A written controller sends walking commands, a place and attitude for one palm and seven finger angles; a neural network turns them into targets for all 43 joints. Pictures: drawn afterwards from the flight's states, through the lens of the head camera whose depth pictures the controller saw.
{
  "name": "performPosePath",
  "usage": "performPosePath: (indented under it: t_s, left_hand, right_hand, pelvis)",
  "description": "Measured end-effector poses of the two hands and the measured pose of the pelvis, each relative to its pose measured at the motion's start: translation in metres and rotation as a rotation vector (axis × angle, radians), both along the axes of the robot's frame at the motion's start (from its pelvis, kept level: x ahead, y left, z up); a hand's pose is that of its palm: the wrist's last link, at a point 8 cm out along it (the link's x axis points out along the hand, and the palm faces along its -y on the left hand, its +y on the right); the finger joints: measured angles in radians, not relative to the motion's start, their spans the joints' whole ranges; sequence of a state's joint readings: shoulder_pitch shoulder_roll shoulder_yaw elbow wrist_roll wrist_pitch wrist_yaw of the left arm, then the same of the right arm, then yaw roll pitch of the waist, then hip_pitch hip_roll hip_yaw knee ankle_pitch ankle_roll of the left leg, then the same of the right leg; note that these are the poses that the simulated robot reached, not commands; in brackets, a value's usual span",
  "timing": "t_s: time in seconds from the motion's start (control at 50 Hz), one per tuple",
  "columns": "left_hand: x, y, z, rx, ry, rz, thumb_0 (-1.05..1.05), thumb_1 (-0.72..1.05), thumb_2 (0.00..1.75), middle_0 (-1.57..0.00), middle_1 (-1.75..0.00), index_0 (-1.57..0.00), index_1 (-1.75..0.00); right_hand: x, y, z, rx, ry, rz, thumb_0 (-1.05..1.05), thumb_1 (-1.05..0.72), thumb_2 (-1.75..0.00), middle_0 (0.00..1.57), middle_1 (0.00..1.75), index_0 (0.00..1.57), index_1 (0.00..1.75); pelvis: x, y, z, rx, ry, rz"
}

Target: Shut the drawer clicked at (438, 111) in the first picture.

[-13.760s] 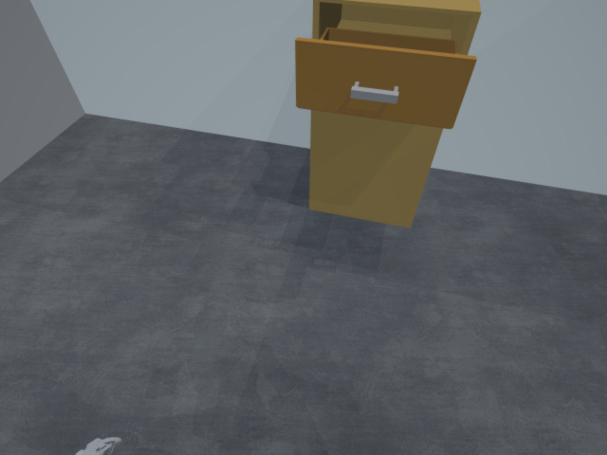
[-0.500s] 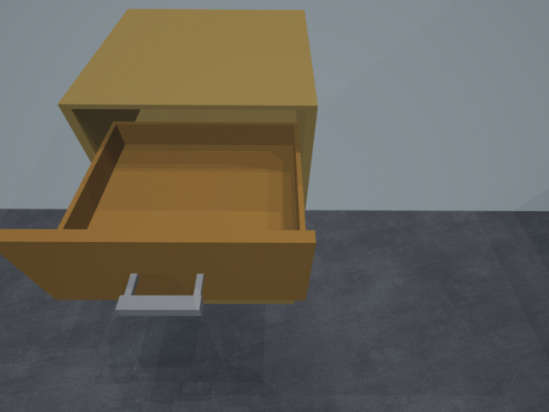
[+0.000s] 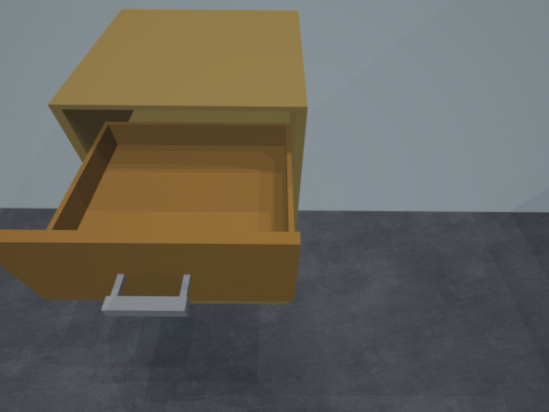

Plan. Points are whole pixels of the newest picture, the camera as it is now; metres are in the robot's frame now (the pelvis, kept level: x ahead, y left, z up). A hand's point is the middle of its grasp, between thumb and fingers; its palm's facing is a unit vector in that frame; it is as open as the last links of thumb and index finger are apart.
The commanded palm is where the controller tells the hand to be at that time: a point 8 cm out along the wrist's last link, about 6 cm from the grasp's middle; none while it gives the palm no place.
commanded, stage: look again from close up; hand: left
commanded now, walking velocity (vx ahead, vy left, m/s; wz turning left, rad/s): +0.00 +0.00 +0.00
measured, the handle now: (150, 293) +0.27 +0.20 +0.02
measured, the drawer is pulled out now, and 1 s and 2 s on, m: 0.29 0.29 0.29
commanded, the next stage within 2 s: raise the hand and make a fist in 0.38 s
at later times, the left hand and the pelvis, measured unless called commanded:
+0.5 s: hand out of the picture -0.02 +0.16 -0.18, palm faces +0.00 -0.98 -0.20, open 7.3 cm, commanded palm +0.08 +0.21 -0.07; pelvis -0.01 -0.01 +0.00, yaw +0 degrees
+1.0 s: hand out of the picture +0.09 +0.15 -0.01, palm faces +0.14 -0.99 -0.01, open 5.5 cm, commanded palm +0.07 +0.21 -0.01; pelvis -0.06 -0.01 -0.08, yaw +5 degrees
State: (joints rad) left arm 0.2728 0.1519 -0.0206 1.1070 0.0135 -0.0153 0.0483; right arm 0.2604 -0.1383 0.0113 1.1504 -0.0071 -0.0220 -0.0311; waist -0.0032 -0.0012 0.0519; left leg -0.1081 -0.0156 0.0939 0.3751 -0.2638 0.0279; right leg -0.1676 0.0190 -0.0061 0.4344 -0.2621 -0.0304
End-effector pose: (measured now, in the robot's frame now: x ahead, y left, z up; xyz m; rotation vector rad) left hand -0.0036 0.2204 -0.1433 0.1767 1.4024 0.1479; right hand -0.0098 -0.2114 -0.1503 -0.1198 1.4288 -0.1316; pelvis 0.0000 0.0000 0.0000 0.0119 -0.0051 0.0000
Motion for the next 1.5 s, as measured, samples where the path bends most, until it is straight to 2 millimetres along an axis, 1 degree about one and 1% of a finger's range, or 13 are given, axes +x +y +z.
performPosePath:
  t_s: [0.52,0.62,0.68,0.72,0.8,0.88,0.94,1.02,1.14,1.24,1.32,1.42,1.5]
  left_hand:
    - [-0.011,-0.012,0.003,-0.001,-0.027,0.053,0.02,0.93,0.90,-0.21,-0.30,-0.21,-0.30]
    - [0.075,0.014,0.082,0.099,-0.641,0.100,0.05,0.97,0.90,-0.23,-0.33,-0.23,-0.33]
    - [0.127,0.007,0.126,0.043,-1.012,0.053,0.04,0.95,0.90,-0.26,-0.37,-0.26,-0.37]
    - [0.142,-0.003,0.140,-0.036,-1.193,0.038,0.03,0.94,0.90,-0.29,-0.40,-0.28,-0.40]
    - [0.119,-0.016,0.115,-0.144,-1.294,-0.018,0.02,0.93,0.90,-0.36,-0.47,-0.27,-0.44]
    - [0.082,-0.023,0.118,-0.142,-1.367,-0.093,0.02,0.91,0.90,-0.43,-0.55,-0.36,-0.53]
    - [0.065,-0.018,0.124,-0.096,-1.390,-0.044,0.02,0.90,0.90,-0.50,-0.62,-0.45,-0.60]
    - [0.067,-0.016,0.135,-0.070,-1.409,-0.045,0.02,0.90,0.90,-0.58,-0.70,-0.55,-0.70]
    - [0.093,-0.023,0.151,-0.134,-1.381,-0.144,0.02,0.90,0.90,-0.69,-0.83,-0.69,-0.83]
    - [0.105,-0.019,0.161,-0.128,-1.333,-0.130,0.02,0.90,0.90,-0.79,-0.94,-0.79,-0.94]
    - [0.105,-0.013,0.170,-0.099,-1.331,-0.111,0.02,0.90,0.90,-0.87,-1.03,-0.87,-1.03]
    - [0.101,-0.015,0.182,-0.094,-1.351,-0.113,0.02,0.90,0.90,-0.97,-1.13,-0.97,-1.14]
    - [0.099,-0.020,0.193,-0.094,-1.370,-0.120,0.02,0.90,0.90,-1.05,-1.22,-1.05,-1.22]
  right_hand:
    - [-0.012,-0.006,0.001,-0.001,-0.013,-0.006,0.01,-0.92,-0.90,0.20,0.30,0.20,0.30]
    - [0.034,-0.031,0.013,-0.074,-0.355,0.038,0.02,-0.93,-0.90,0.21,0.30,0.20,0.30]
    - [0.078,-0.045,0.025,-0.109,-0.561,0.092,0.02,-0.92,-0.90,0.21,0.30,0.20,0.30]
    - [0.108,-0.052,0.037,-0.127,-0.697,0.118,0.02,-0.92,-0.90,0.21,0.30,0.20,0.30]
    - [0.161,-0.056,0.064,-0.145,-0.916,0.188,0.01,-0.92,-0.90,0.20,0.30,0.20,0.30]
    - [0.198,-0.043,0.075,-0.135,-1.037,0.269,0.01,-0.91,-0.90,0.20,0.30,0.20,0.30]
    - [0.211,-0.022,0.071,-0.090,-1.059,0.309,0.01,-0.91,-0.90,0.20,0.30,0.20,0.30]
    - [0.207,0.008,0.055,-0.005,-1.027,0.343,0.01,-0.91,-0.90,0.20,0.30,0.20,0.30]
    - [0.169,0.032,0.029,0.085,-0.898,0.283,0.01,-0.91,-0.90,0.21,0.30,0.21,0.30]
    - [0.138,0.020,0.019,0.065,-0.804,0.204,0.01,-0.90,-0.90,0.21,0.30,0.21,0.31]
    - [0.127,-0.001,0.020,0.005,-0.770,0.169,0.01,-0.90,-0.90,0.21,0.30,0.21,0.31]
    - [0.134,-0.022,0.031,-0.063,-0.796,0.168,0.01,-0.91,-0.90,0.21,0.30,0.20,0.30]
    - [0.151,-0.025,0.042,-0.082,-0.851,0.174,0.01,-0.91,-0.90,0.20,0.30,0.20,0.30]
  pelvis:
    - [-0.009,-0.009,-0.001,-0.010,0.000,0.006]
    - [-0.017,-0.005,-0.007,-0.004,0.014,0.057]
    - [-0.027,-0.004,-0.017,-0.005,0.057,0.070]
    - [-0.033,-0.005,-0.026,-0.002,0.093,0.058]
    - [-0.041,-0.009,-0.048,0.002,0.149,0.041]
    - [-0.047,-0.012,-0.067,-0.010,0.162,0.053]
    - [-0.052,-0.013,-0.074,-0.027,0.159,0.078]
    - [-0.058,-0.014,-0.076,-0.045,0.160,0.101]
    - [-0.057,-0.013,-0.068,-0.048,0.154,0.097]
    - [-0.051,-0.010,-0.059,-0.038,0.144,0.081]
    - [-0.044,-0.007,-0.055,-0.032,0.139,0.072]
    - [-0.038,-0.003,-0.052,-0.033,0.132,0.073]
    - [-0.033,0.000,-0.050,-0.032,0.125,0.073]
